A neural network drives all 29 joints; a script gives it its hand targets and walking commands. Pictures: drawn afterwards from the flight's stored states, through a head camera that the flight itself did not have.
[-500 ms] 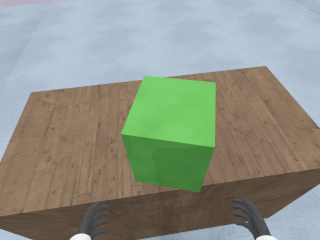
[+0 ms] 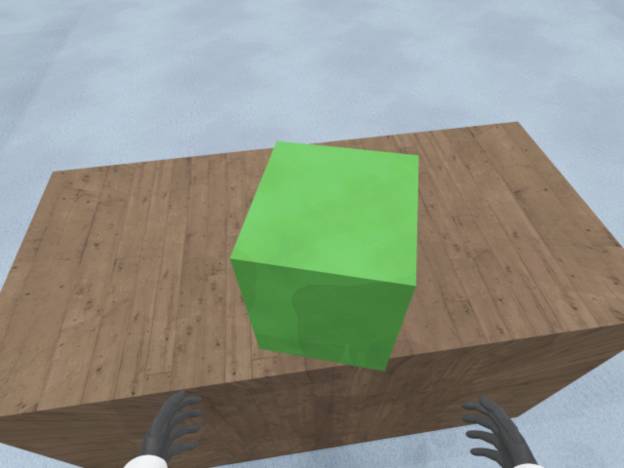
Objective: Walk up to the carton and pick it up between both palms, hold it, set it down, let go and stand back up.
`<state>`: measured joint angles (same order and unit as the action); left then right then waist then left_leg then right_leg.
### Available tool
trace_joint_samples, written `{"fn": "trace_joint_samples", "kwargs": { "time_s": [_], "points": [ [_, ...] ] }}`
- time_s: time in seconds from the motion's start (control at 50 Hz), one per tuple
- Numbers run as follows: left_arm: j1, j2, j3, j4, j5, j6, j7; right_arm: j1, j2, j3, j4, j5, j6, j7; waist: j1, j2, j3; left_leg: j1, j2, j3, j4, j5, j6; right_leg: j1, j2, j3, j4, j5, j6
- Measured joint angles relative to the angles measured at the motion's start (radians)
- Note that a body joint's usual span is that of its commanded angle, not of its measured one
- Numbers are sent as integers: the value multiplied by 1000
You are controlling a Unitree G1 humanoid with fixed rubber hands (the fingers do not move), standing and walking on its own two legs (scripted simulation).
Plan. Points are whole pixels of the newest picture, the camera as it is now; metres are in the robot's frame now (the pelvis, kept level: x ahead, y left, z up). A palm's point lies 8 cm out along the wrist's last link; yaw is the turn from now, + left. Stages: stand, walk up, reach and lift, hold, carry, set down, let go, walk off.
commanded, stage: stand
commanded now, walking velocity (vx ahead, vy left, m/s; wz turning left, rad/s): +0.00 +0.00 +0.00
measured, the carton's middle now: (332, 260) +0.39 -0.01 +0.01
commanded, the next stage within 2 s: none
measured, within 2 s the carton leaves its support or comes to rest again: neither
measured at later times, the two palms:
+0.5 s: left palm (121, 465) +0.15 +0.27 -0.07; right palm out of the picture +0.12 -0.29 -0.08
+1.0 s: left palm out of the picture +0.14 +0.27 -0.07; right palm out of the picture +0.12 -0.29 -0.08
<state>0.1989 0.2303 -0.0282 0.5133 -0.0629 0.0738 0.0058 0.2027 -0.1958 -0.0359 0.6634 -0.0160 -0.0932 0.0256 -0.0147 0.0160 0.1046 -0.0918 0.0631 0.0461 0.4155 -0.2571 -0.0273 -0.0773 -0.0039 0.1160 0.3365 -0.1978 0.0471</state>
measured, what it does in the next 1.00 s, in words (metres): stands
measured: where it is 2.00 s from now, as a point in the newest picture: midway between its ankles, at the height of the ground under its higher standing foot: outside the picture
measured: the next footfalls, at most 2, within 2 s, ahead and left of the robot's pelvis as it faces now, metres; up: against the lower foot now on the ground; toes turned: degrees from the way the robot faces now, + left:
none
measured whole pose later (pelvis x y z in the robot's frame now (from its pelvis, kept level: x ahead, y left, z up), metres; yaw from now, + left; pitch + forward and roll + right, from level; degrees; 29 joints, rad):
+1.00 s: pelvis -0.01 -0.01 +0.00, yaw +0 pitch -2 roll +0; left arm 0.20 0.38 -0.03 0.63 -0.06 -0.01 0.01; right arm 0.20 -0.33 -0.08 0.67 -0.02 -0.02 0.04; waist -0.01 0.01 0.09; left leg -0.14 0.06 0.05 0.42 -0.24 -0.03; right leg -0.14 0.00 0.12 0.39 -0.21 0.05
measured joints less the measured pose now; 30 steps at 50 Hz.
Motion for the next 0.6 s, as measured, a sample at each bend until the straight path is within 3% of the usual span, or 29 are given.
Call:
{"fn": "trace_joint_samples", "kwargs": {
  "time_s": [0.2,0.6],
  "points": [
    [0,128,-1,44,0,-75,2,0,-121,-43,-1,0,68,12,0,-4,-1,-40,-2,0,0,13,0,-57,0,0,36,-7,0],
    [0,139,-1,79,0,-86,2,0,-132,-43,-1,0,75,18,0,-4,-4,-44,-2,0,0,14,-1,-65,0,0,47,-12,0]
  ]
}}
